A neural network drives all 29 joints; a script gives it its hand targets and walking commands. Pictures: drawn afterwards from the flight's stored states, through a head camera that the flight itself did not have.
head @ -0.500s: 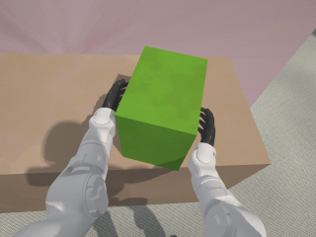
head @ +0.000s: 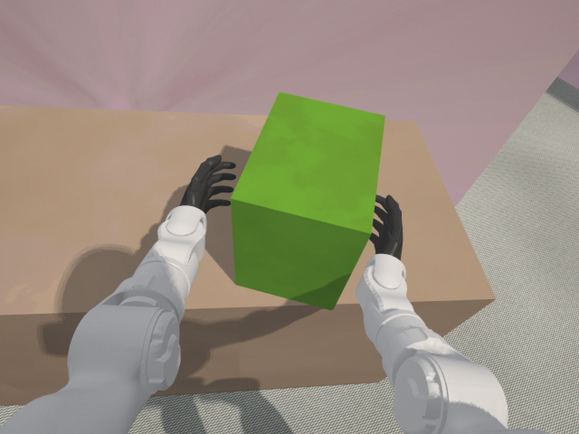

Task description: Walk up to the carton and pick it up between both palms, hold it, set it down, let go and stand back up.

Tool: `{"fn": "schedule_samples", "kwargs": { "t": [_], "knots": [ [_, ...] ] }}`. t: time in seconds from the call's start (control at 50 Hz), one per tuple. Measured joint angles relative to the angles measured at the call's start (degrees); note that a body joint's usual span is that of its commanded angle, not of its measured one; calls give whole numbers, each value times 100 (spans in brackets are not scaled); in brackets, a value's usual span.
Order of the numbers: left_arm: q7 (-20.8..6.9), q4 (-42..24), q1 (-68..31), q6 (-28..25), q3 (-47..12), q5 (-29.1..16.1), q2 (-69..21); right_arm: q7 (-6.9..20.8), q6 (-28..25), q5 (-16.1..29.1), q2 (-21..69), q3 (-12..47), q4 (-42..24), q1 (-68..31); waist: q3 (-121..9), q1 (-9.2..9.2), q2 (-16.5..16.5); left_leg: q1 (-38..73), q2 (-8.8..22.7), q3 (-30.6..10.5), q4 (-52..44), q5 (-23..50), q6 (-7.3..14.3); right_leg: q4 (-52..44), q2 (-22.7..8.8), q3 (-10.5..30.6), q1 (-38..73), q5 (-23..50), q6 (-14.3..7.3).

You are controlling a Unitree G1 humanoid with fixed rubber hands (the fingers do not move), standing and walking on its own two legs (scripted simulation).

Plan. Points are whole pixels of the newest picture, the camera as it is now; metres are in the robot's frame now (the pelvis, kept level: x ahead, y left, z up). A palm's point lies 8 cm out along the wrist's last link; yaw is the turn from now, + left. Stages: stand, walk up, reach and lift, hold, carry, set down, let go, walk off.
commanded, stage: set down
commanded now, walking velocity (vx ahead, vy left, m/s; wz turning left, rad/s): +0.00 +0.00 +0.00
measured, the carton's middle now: (306, 204) +0.45 -0.05 +0.03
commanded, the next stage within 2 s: none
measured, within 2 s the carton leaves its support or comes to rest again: neither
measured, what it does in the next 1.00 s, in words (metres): stands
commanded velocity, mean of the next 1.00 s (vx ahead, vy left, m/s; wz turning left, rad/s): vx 0.00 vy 0.00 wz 0.00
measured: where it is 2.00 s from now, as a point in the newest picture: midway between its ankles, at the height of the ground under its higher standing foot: outside the picture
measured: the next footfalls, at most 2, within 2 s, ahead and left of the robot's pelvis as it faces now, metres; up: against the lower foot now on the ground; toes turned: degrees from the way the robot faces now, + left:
none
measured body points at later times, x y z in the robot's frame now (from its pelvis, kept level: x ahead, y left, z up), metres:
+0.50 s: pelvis -0.03 +0.00 +0.00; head +0.01 +0.04 +0.45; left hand +0.40 +0.12 +0.03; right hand +0.32 -0.16 +0.02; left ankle +0.01 +0.09 -0.74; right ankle +0.02 -0.18 -0.74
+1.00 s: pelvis -0.03 +0.00 +0.00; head -0.03 +0.04 +0.45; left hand +0.36 +0.16 +0.03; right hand +0.27 -0.18 +0.02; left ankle +0.01 +0.09 -0.74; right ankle +0.02 -0.18 -0.74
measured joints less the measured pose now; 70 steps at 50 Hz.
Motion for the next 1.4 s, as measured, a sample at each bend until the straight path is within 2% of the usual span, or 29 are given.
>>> {"fn": "schedule_samples", "kwargs": {
  "t": [0.16, 0.26, 0.38, 0.46, 0.62, 0.66, 0.78, 0.9, 1.04, 1.14, 1.18, 1.28, 1.4],
  "knots": [
    [-72, 0, 61, 120, -128, -135, 22, -112, -33, 180, -36, 490, 0, 119, -2, 0, 166, 0, 0, 0, 47, 71, 0, 0, -2, 0, 24, 89, 48],
    [-107, 30, 143, 116, -188, -285, 21, -149, -19, 185, -38, 565, 1, 283, -2, -1, 212, 0, 0, -1, 48, 122, 3, 2, -1, 0, 24, 145, 53],
    [-122, 31, 176, 141, -367, -601, 31, -207, 211, 271, -38, 666, -46, 426, -3, -1, 124, -1, 1, -1, 55, 154, 18, 10, 0, -1, 23, 178, 53],
    [-141, 12, 285, 225, -407, -632, 35, -283, 271, 445, -36, 939, -358, 627, -3, -1, 43, 4, 0, -1, 68, 154, 28, 11, 1, -1, 34, 180, 53],
    [-235, -910, 1267, 524, -406, -633, 89, -389, 206, 753, -40, 1200, -802, 1156, 13, 0, 60, 158, 0, -1, 70, 131, 46, 12, 1, -1, 188, 149, 53],
    [-253, -1311, 1532, 574, -407, -633, 108, -390, 214, 825, -40, 1256, -1066, 1336, 39, 0, 99, 220, 0, 0, 68, 130, 46, 12, 1, 0, 249, 146, 53],
    [-319, -1441, 1603, 544, -517, -762, 252, -382, 493, 887, -42, 1344, -1401, 1478, 132, -2, 204, 375, 3, -1, 64, 129, 59, 13, 5, -1, 401, 148, 50],
    [-510, -1609, 1673, 675, -516, -825, 402, -516, 696, 920, -43, 1595, -1819, 1842, 281, -2, 97, 676, 4, -1, 8, 120, 64, 12, 7, -2, 675, 108, 50],
    [-669, -2717, 2435, 1146, -518, -829, 474, -617, 771, 1146, -43, 1997, -2663, 2583, 515, 0, -30, 1117, 5, -1, -28, 58, 64, 12, 9, -4, 1097, 26, 12],
    [-776, -4108, 3357, 1638, -517, -830, 535, -701, 885, 1211, -42, 2324, -3815, 3316, 798, 8, -16, 1432, 5, -1, -64, 35, 60, 12, 9, -4, 1394, -12, 1],
    [-825, -4459, 3674, 1746, -516, -830, 564, -703, 970, 1215, -43, 2430, -4195, 3607, 863, 32, -8, 1531, 5, -1, -96, 35, 56, 12, 10, -5, 1477, -28, -13],
    [-838, -5040, 4225, 1834, -513, -853, 677, -648, 1384, 1216, -45, 2447, -4885, 4102, 927, 81, 66, 1599, 5, -1, -162, 58, 54, 11, 13, -5, 1514, -40, -55],
    [-898, -5361, 4617, 1711, -514, -1049, 967, -576, 1673, 1216, -44, 2475, -5584, 4742, 927, 132, 85, 1659, 5, -1, -258, 68, 36, 11, 14, -5, 1528, -83, -79]
  ]
}}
